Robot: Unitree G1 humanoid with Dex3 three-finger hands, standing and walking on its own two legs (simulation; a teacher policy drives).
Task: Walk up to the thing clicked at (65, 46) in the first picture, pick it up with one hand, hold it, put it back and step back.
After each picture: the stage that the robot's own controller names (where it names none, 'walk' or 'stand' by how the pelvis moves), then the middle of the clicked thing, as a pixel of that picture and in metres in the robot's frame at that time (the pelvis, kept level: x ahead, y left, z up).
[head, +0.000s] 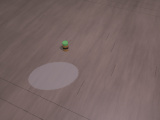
stand; (65, 46) +1.32 +0.20 -0.72
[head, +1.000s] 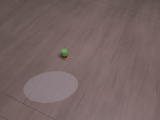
walk; (64, 54) +1.19 +0.13 -0.70
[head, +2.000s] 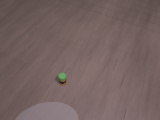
walk; (62, 79) +0.76 +0.17 -0.70
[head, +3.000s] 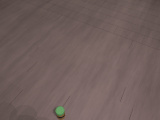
stand; (60, 113) +0.49 +0.18 -0.70
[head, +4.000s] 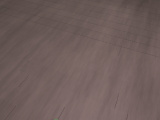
stand; out of the picture +0.46 +0.20 -0.72
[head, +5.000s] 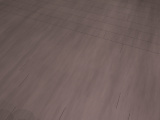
stand; out of the picture +0.42 +0.21 -0.73
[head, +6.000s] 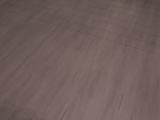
stand; out of the picture +0.42 +0.20 -0.73
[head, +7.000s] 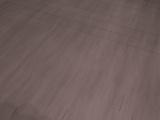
stand; out of the picture +0.40 +0.20 -0.73
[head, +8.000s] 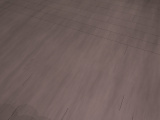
stand; out of the picture +0.41 +0.20 -0.73
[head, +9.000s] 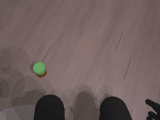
go down; (40, 70) +0.47 +0.22 -0.45
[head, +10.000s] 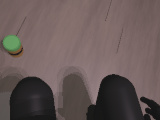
go down; (14, 46) +0.48 +0.27 -0.30
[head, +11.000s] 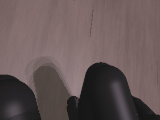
close in; out of the picture +0.46 +0.31 -0.24
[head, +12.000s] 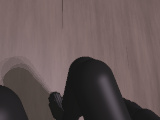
close; out of the picture +0.44 +0.33 -0.22
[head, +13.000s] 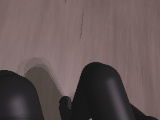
lift; out of the picture +0.40 +0.29 -0.19
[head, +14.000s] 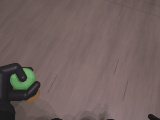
lift; (26, 86) +0.33 +0.20 -0.01
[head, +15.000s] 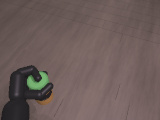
hold; (41, 89) +0.33 +0.16 +0.00
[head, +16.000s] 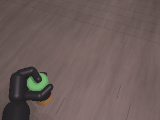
hold; (40, 90) +0.33 +0.16 -0.01
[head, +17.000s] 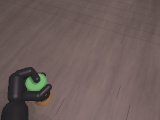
crouch; (39, 90) +0.33 +0.17 -0.01
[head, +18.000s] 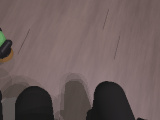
crouch; out of the picture +0.45 +0.26 -0.11
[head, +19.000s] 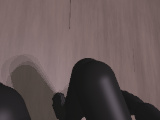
lower; out of the picture +0.42 +0.34 -0.23
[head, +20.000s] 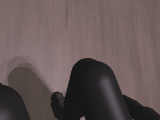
lower; out of the picture +0.42 +0.34 -0.23
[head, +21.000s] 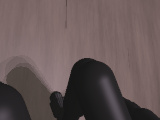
lower; out of the picture +0.42 +0.34 -0.23
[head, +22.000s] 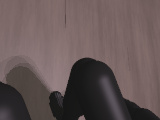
lower; out of the picture +0.42 +0.34 -0.23
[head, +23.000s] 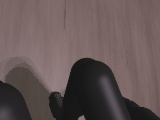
loosen; out of the picture +0.42 +0.34 -0.23
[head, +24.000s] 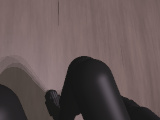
withdraw; out of the picture +0.41 +0.34 -0.23
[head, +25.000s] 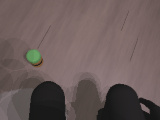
walk; (35, 58) +0.46 +0.26 -0.38
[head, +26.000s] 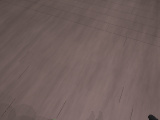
stand; out of the picture +0.39 +0.20 -0.66
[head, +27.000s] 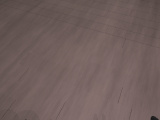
stand; out of the picture +0.41 +0.22 -0.67
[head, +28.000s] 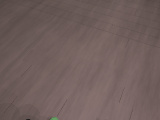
stand; out of the picture +0.41 +0.22 -0.68
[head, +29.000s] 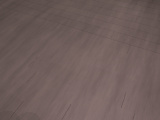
stand; out of the picture +0.42 +0.21 -0.72
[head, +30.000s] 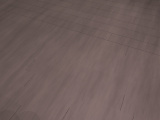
stand; out of the picture +0.39 +0.22 -0.73
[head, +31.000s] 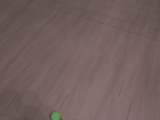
walk; (56, 118) +0.40 +0.22 -0.72
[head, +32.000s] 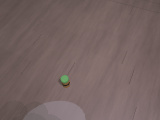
walk; (65, 81) +0.64 +0.19 -0.70
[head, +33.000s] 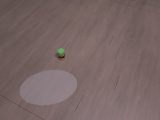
walk; (61, 54) +1.02 +0.19 -0.70
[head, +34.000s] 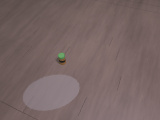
stand; (62, 58) +1.02 +0.22 -0.70
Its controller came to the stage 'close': yes
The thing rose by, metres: 0.70
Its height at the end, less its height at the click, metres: +0.00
